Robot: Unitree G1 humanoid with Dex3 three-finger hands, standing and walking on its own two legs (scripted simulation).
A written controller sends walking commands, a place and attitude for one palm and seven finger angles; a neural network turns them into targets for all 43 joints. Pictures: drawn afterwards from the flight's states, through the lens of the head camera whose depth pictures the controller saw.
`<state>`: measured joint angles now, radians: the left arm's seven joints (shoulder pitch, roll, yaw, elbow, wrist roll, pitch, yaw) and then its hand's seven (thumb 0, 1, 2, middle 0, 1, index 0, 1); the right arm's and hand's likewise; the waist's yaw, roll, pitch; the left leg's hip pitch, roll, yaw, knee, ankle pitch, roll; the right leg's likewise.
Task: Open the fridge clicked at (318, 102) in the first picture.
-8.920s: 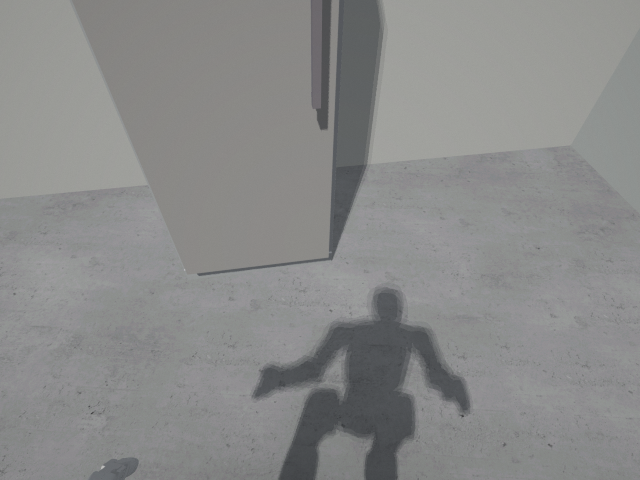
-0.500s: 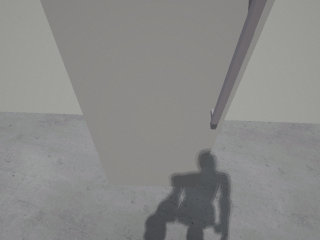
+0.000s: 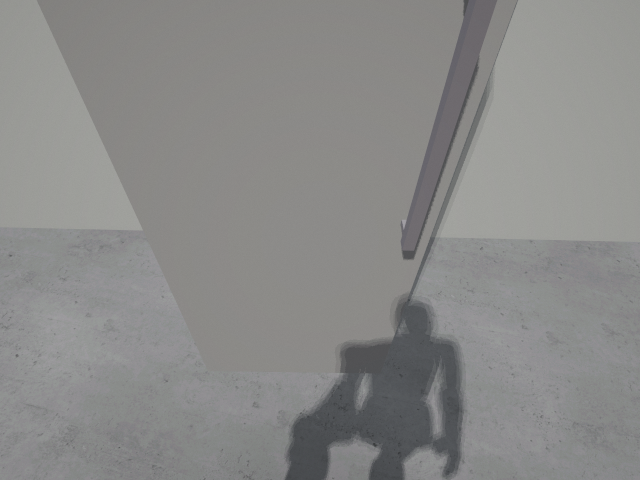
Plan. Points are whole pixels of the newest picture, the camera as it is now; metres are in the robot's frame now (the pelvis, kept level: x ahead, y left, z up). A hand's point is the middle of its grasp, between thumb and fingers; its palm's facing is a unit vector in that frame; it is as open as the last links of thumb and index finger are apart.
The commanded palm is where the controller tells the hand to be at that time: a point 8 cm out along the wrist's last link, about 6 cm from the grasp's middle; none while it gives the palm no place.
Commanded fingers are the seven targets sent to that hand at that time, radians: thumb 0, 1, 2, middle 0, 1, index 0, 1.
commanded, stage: look again from close up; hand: right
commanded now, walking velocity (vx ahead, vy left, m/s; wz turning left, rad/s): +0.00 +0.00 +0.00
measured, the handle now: (432, 144) +0.51 -0.12 +0.17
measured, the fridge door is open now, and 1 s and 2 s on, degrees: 0 0 0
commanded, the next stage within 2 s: raise the hand to about handle height in 0.74 s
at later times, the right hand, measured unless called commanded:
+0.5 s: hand out of the picture +0.02 -0.17 -0.17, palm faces +0.02 +0.98 -0.19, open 7.4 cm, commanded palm none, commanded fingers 0.00 -0.90 -0.90 0.20 0.30 0.20 0.30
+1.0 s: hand (488, 460) +0.17 -0.19 -0.05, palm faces +0.27 +0.95 -0.14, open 7.4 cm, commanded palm +0.12 -0.22 -0.05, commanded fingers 0.00 -0.69 -0.81 0.22 0.44 0.22 0.44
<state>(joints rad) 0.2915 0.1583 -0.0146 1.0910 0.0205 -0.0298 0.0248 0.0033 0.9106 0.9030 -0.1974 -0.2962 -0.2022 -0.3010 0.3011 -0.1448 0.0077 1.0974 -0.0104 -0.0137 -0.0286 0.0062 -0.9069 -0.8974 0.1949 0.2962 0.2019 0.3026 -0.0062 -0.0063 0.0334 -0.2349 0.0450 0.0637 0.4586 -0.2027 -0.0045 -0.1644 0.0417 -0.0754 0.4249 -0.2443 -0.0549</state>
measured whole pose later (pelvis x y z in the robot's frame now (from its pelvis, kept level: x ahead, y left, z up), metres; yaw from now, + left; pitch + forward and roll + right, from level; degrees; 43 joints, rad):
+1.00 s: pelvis +0.00 +0.01 -0.01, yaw -2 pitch +0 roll +0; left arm 0.33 0.22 -0.01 0.85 -0.02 -0.25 0.07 0.01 0.92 0.90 -0.20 -0.30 -0.20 -0.30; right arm 0.42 -0.19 -0.07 0.22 0.17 -0.10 -0.07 0.03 -0.89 -0.88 0.20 0.32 0.21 0.33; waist 0.01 -0.01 0.00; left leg -0.29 0.05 0.10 0.56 -0.27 0.01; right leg -0.23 0.03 -0.04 0.54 -0.30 -0.04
